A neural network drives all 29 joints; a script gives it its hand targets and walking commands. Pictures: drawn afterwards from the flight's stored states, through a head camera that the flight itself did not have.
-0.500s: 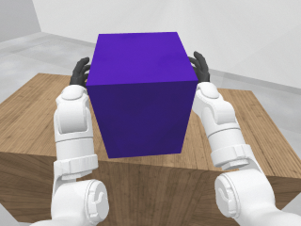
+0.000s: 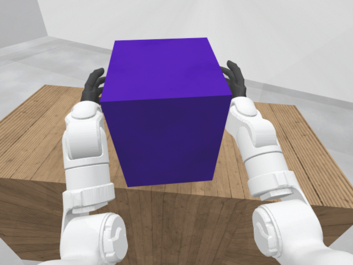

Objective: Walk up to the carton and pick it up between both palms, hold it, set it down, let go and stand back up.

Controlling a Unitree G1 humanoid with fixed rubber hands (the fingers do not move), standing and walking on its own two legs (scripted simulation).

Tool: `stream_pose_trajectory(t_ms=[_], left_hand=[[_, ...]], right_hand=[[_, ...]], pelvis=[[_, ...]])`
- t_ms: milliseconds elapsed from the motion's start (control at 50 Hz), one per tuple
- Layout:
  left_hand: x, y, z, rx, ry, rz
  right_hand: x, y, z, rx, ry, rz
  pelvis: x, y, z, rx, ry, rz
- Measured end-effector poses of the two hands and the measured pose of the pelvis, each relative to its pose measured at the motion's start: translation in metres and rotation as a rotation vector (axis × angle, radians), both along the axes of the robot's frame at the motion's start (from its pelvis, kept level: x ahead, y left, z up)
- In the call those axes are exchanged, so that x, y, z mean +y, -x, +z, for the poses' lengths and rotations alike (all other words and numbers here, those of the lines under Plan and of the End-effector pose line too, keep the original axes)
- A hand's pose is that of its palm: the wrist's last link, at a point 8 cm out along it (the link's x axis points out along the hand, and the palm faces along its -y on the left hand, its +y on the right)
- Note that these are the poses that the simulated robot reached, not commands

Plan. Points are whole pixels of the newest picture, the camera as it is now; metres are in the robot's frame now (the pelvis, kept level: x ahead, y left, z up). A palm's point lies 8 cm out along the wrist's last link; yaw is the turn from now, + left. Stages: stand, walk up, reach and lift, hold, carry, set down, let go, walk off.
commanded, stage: hold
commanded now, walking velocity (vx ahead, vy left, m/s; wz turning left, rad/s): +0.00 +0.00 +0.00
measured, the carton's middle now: (166, 114) +0.39 +0.01 +0.20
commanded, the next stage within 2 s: set down in 0.28 s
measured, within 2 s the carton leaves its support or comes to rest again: neither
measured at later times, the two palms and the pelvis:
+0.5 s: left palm (94, 97) +0.37 +0.15 +0.26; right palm (238, 94) +0.37 -0.14 +0.27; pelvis +0.00 +0.00 +0.00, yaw +1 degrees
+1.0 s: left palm (106, 121) +0.39 +0.15 +0.18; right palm (231, 116) +0.39 -0.14 +0.19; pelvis +0.02 +0.01 +0.00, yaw +1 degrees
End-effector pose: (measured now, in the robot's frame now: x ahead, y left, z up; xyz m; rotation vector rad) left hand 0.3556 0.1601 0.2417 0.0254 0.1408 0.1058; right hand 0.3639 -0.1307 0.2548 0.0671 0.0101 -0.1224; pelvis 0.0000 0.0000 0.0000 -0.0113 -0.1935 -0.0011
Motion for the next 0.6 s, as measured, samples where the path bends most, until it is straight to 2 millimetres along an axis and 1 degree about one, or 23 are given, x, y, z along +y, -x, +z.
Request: stream_pose_trajectory(t_ms=[320, 500, 560, 600], left_hand=[[-0.002, -0.001, 0.0, 0.002, -0.001, -0.005], [-0.006, -0.01, 0.014, -0.086, -0.023, -0.011], [-0.005, -0.014, 0.014, -0.112, -0.036, -0.014], [-0.004, -0.017, 0.009, -0.113, -0.046, -0.016]], right_hand=[[-0.002, 0.0, 0.001, 0.002, 0.0, -0.005], [-0.006, -0.004, 0.01, -0.097, 0.007, -0.019], [-0.005, -0.007, 0.007, -0.134, 0.026, -0.021], [-0.004, -0.01, 0.001, -0.146, 0.039, -0.02]], pelvis=[[0.0, 0.001, 0.0, 0.0, 0.0, 0.001], [0.001, 0.0, 0.0, -0.01, -0.003, 0.01], [0.001, -0.002, 0.0, -0.021, -0.005, 0.01], [0.0, -0.004, 0.0, -0.024, -0.005, 0.013]])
